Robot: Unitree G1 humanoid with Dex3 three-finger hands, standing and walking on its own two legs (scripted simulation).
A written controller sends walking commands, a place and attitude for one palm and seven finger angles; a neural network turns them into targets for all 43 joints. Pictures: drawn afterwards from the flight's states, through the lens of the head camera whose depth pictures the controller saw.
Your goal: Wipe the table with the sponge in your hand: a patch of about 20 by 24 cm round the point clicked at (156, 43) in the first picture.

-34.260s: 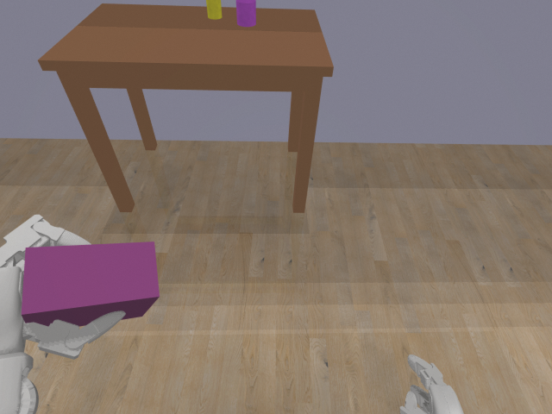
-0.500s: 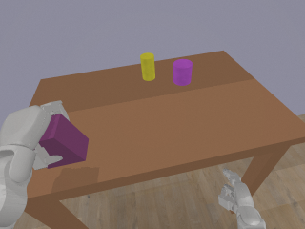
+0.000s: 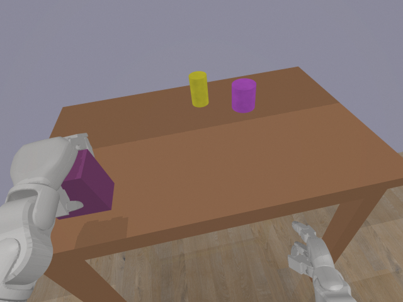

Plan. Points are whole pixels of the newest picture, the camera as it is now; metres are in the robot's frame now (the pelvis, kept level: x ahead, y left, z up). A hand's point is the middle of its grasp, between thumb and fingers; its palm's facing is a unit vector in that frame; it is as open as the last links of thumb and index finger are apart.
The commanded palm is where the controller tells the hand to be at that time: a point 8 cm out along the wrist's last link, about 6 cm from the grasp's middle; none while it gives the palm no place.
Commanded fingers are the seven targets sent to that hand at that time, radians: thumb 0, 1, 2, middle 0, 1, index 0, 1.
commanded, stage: turn the palm down, sponge in hand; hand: left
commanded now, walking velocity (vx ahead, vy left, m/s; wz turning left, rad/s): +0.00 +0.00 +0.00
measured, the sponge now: (77, 191) +0.24 +0.29 +0.13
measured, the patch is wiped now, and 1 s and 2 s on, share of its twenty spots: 0.00 0.00 0.00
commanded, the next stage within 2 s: move the sponge above the wiping area in 0.24 s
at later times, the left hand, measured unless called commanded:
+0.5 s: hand (81, 177) +0.24 +0.27 +0.17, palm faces +0.11 -0.04 -0.99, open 9.9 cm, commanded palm +0.20 +0.27 +0.24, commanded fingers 0.00 0.10 1.30 -1.20 -1.60 -1.20 -1.60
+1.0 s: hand (86, 178) +0.26 +0.28 +0.15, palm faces +0.11 -0.06 -0.99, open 9.9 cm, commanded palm +0.22 +0.26 +0.22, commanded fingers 0.00 0.10 1.30 -1.20 -1.60 -1.20 -1.60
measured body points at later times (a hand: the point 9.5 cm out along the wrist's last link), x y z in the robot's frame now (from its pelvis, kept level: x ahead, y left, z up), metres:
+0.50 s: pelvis +0.01 -0.01 +0.00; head -0.01 -0.06 +0.45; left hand +0.23 +0.27 +0.22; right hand +0.28 -0.20 -0.06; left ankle +0.06 +0.11 -0.74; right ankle +0.02 -0.11 -0.74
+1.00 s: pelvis +0.02 +0.00 +0.00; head +0.00 -0.05 +0.45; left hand +0.25 +0.28 +0.20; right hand +0.28 -0.19 -0.07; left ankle +0.06 +0.11 -0.74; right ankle +0.02 -0.11 -0.74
